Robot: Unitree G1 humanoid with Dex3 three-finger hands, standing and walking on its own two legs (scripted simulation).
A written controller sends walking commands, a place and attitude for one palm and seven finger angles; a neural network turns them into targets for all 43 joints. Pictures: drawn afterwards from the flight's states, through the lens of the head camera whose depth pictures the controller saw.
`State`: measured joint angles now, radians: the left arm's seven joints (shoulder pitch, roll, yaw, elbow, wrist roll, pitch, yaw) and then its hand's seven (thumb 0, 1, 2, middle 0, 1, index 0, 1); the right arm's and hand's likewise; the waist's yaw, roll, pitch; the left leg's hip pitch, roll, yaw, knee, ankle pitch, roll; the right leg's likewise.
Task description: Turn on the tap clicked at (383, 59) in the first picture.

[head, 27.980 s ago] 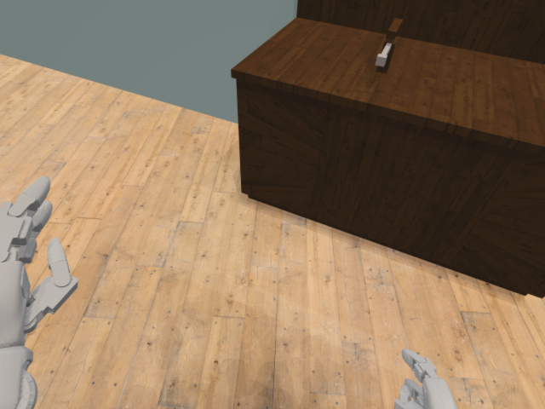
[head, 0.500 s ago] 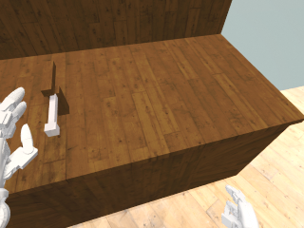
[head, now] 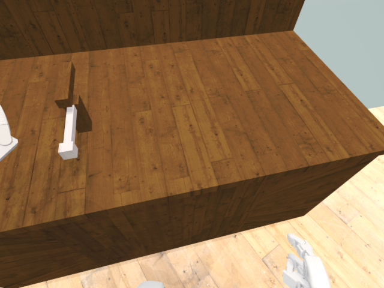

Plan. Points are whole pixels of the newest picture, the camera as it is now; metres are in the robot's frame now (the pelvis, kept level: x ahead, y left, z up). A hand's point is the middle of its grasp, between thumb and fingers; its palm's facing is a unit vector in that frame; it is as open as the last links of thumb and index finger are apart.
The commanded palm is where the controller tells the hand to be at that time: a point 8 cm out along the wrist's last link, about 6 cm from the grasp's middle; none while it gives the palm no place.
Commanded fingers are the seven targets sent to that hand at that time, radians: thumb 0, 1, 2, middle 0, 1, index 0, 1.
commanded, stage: come to a stop and stand still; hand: left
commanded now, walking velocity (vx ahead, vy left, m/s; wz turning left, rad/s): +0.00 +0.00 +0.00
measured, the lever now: (68, 150) +0.34 +0.32 +0.05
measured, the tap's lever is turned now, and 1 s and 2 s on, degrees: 0 0 0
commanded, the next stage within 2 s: look again from close up in 1.12 s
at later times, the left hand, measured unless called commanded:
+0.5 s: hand out of the picture +0.20 +0.34 +0.17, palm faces +0.43 -0.84 -0.34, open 7.5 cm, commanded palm +0.14 +0.36 +0.18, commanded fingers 0.00 0.90 0.90 -0.20 -0.30 -0.20 -0.30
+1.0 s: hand out of the picture +0.22 +0.34 +0.16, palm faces +0.38 -0.85 -0.37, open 7.4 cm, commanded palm +0.15 +0.37 +0.18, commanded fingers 0.00 0.90 0.90 -0.20 -0.30 -0.20 -0.30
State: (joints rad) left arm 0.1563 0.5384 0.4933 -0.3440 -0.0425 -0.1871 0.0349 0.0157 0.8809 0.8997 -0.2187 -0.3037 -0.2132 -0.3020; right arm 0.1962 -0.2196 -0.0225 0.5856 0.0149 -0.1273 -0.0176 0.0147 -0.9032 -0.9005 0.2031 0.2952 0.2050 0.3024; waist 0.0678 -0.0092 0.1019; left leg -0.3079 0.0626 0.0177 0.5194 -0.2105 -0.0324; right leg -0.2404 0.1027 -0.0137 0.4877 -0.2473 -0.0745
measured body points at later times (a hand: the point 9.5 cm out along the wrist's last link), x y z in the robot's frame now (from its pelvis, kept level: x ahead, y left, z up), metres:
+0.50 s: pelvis -0.02 +0.08 +0.00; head -0.01 +0.10 +0.45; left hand +0.17 +0.38 +0.19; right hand +0.16 -0.12 -0.07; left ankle +0.04 +0.14 -0.74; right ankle +0.00 -0.06 -0.73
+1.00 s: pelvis +0.00 +0.08 +0.01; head +0.02 +0.11 +0.46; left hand +0.19 +0.38 +0.18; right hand +0.18 -0.13 -0.06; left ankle +0.04 +0.14 -0.74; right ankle +0.00 -0.06 -0.73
